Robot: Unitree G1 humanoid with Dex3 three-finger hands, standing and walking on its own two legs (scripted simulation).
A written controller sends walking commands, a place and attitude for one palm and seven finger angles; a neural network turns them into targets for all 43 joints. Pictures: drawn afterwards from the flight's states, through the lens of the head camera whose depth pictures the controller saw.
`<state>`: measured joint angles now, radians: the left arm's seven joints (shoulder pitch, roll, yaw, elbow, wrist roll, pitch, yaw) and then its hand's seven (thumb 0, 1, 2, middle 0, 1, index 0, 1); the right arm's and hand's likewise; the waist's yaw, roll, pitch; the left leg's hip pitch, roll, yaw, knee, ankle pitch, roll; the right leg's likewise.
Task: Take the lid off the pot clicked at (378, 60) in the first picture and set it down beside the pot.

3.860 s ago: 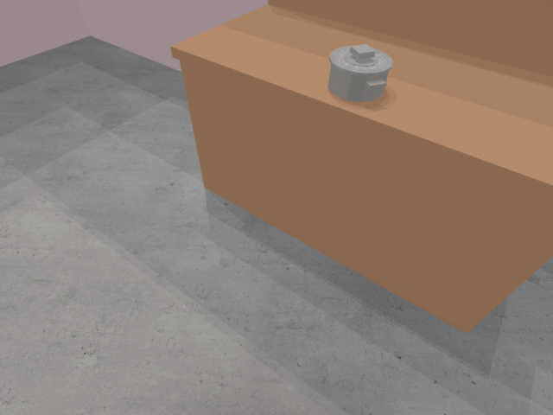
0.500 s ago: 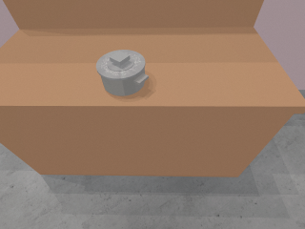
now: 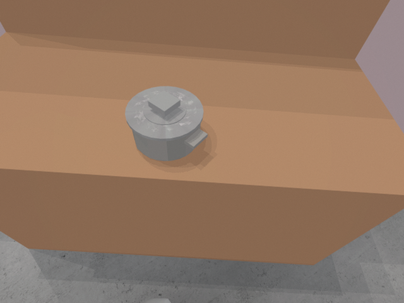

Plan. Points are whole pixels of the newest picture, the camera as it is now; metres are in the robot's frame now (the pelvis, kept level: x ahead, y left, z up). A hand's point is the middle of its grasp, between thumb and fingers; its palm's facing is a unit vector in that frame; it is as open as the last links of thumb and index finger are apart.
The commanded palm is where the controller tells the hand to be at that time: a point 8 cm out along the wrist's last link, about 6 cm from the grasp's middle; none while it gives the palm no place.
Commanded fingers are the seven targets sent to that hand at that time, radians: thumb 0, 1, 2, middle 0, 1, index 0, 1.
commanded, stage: come to a stop and stand still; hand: left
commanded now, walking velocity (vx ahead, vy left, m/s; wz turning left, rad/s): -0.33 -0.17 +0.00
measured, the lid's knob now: (164, 103) +0.51 +0.13 +0.10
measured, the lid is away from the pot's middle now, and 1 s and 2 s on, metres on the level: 0.00 0.00 0.00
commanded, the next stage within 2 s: look again from close up in 1.42 s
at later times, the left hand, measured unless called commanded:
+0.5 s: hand out of the picture +0.07 +0.14 -0.15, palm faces +0.00 -0.96 -0.29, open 7.4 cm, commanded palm none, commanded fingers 0.00 0.90 0.90 -0.20 -0.30 -0.20 -0.30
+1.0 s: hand out of the picture -0.04 +0.19 -0.17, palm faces +0.10 -0.97 -0.23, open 7.4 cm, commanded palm none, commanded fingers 0.00 0.90 0.90 -0.20 -0.30 -0.20 -0.30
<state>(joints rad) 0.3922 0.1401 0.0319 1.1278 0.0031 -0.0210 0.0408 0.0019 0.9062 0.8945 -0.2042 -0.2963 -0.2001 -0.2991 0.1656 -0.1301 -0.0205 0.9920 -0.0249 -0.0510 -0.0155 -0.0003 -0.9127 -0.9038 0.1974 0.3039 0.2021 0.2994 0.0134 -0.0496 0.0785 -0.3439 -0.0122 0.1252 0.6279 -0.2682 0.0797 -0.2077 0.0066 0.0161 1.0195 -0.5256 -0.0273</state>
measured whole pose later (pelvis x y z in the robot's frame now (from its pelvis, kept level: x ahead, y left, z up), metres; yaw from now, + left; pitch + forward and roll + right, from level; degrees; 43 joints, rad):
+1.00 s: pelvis -0.02 +0.00 +0.01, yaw +0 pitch -2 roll +1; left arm 0.33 0.21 0.05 1.05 0.02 0.04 0.04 0.00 0.90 0.89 -0.21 -0.30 -0.20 -0.30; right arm 0.20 -0.18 -0.04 1.00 -0.02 0.02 -0.01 0.00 -0.91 -0.90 0.20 0.30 0.20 0.30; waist 0.04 -0.04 0.01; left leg -0.20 -0.02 0.02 0.51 -0.28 0.03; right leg -0.30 -0.06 0.02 0.60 -0.32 0.03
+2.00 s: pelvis -0.05 +0.04 +0.01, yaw -1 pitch -2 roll -1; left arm 0.34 0.15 -0.01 1.06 0.02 -0.01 0.05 0.00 0.91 0.89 -0.20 -0.30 -0.20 -0.30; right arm 0.28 -0.15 0.00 1.06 -0.01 -0.01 -0.02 0.01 -0.93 -0.90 0.20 0.30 0.20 0.30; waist 0.00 -0.02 -0.01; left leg -0.24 -0.06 0.05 0.52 -0.24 0.08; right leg -0.18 0.00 -0.03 0.51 -0.29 0.00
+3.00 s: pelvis -0.02 +0.02 +0.01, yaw -1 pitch +0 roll +0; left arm 0.41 0.13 0.01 1.10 0.02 -0.02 0.02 0.00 0.91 0.90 -0.20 -0.30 -0.20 -0.30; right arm 0.34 -0.11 -0.03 1.11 -0.01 -0.02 -0.02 0.00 -0.91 -0.90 0.20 0.30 0.20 0.30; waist 0.00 -0.02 -0.01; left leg -0.25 -0.03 0.04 0.54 -0.30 0.06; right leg -0.18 0.02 -0.03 0.51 -0.34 -0.03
